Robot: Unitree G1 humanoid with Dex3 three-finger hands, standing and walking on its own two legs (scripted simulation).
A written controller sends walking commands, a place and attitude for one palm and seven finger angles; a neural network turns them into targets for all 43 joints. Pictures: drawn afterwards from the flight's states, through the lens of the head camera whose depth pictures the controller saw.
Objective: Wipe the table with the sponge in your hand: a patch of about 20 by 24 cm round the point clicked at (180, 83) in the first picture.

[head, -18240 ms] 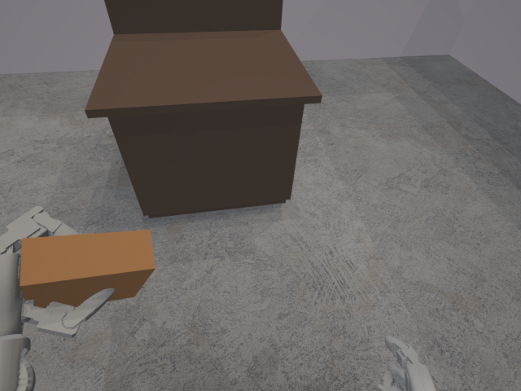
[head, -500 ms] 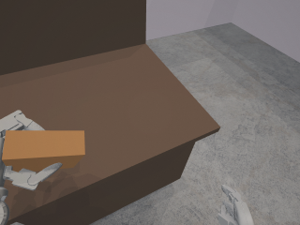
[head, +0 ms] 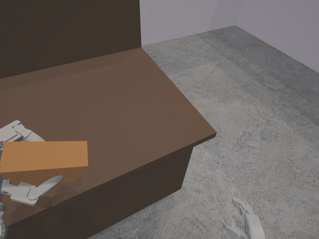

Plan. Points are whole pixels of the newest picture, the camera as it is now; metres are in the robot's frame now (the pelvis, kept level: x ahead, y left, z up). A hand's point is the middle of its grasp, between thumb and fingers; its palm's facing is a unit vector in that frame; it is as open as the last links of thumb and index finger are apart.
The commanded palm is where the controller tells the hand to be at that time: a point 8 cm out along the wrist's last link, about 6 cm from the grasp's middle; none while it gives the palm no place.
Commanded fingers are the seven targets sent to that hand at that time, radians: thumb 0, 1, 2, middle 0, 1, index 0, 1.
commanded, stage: shuffle to correct the standing spot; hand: left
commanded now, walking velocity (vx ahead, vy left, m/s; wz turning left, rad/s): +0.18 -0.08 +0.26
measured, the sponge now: (58, 164) +0.22 +0.21 +0.14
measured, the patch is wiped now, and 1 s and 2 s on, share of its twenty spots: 0.00 0.00 0.00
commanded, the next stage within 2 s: come to a stop and stand still in 0.68 s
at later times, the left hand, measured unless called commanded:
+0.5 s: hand (47, 179) +0.18 +0.20 +0.17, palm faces +0.39 -0.75 -0.53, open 9.2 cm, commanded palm +0.14 +0.23 +0.18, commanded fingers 0.00 0.10 1.30 -1.20 -1.60 -1.20 -1.60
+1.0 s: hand (69, 163) +0.21 +0.17 +0.17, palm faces +0.45 -0.76 -0.47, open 9.2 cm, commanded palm +0.16 +0.20 +0.18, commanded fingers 0.00 0.10 1.30 -1.20 -1.60 -1.20 -1.60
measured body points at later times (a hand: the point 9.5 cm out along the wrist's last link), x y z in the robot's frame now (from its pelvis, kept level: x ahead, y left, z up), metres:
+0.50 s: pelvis -0.01 -0.06 -0.01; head +0.02 -0.04 +0.43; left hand +0.16 +0.24 +0.19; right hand +0.16 -0.27 -0.10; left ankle +0.00 +0.08 -0.73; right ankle +0.03 -0.22 -0.74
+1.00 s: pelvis +0.03 -0.10 +0.00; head +0.04 -0.11 +0.45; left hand +0.18 +0.21 +0.20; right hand +0.21 -0.31 -0.09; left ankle +0.02 +0.04 -0.71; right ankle +0.06 -0.18 -0.73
